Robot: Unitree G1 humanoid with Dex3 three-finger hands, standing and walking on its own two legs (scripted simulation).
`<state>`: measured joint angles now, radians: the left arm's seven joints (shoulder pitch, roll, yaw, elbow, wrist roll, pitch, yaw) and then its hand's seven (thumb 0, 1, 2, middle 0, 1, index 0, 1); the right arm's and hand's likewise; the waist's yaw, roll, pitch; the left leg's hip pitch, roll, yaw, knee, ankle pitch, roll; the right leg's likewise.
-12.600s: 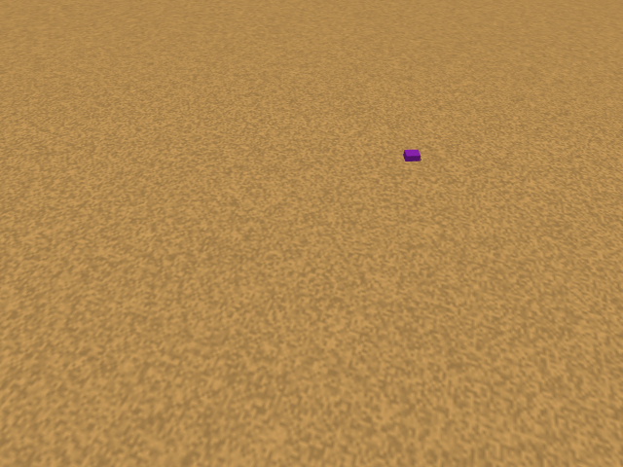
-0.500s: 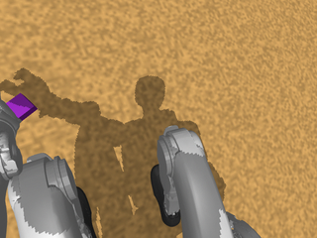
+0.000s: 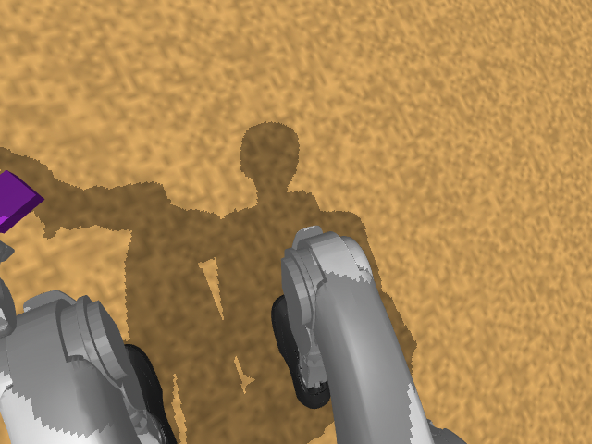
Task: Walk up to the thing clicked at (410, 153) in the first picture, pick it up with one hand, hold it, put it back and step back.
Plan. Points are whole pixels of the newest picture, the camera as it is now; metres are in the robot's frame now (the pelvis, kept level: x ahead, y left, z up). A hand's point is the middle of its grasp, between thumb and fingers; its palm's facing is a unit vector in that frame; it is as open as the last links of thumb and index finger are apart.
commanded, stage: rest palm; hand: left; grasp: from above
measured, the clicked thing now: (5, 202) +0.46 +0.31 -0.29
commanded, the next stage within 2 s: close in 1.12 s
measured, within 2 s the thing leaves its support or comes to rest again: neither
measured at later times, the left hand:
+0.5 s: hand out of the picture +0.45 +0.31 -0.24, palm faces -0.29 -0.32 -0.90, open 14.4 cm
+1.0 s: hand out of the picture +0.45 +0.31 -0.25, palm faces -0.30 -0.32 -0.90, open 14.4 cm
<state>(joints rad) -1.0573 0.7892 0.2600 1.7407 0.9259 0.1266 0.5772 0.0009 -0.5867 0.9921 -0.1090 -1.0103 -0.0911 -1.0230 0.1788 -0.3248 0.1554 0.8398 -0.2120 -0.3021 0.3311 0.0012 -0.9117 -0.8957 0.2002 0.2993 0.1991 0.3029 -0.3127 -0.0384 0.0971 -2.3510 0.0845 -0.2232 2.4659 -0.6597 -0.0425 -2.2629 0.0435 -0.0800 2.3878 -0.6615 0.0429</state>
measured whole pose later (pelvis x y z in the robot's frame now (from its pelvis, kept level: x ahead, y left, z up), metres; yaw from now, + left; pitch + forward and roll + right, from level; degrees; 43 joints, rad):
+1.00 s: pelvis +0.00 +0.02 +0.00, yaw -5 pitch +25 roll -14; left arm -1.16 1.00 0.28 1.90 0.96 0.08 0.75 0.00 -0.58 1.01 -0.12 -0.95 -0.08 -0.98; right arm 0.11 -0.36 0.31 0.76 -0.27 -0.41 0.38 0.00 -0.92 -0.90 0.20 0.30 0.20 0.30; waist -0.42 -0.15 0.24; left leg -2.32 0.08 -0.32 2.53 -0.69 -0.03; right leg -2.17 0.07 -0.15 2.37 -0.67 0.08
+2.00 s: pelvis -0.01 +0.02 +0.01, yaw -5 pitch +25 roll -15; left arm -1.18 1.02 0.20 1.86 0.92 0.09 0.71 0.00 -0.29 0.81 -0.31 -0.80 -0.29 -0.81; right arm 0.12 -0.38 0.34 0.70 -0.26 -0.39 0.36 0.00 -0.91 -0.90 0.20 0.30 0.20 0.30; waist -0.43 -0.16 0.27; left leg -2.30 0.08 -0.33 2.50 -0.69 -0.02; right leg -2.14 0.07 -0.17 2.32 -0.66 0.08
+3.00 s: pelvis -0.01 +0.02 +0.01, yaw -5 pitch +25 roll -15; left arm -1.17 1.02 0.20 1.84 0.93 0.08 0.71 0.00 0.30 0.21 -0.87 -0.27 -0.88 -0.27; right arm 0.12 -0.38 0.34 0.70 -0.26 -0.40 0.36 0.00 -0.90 -0.89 0.20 0.30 0.20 0.30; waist -0.43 -0.16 0.27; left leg -2.29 0.08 -0.32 2.49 -0.69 -0.03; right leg -2.14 0.07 -0.16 2.31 -0.65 0.08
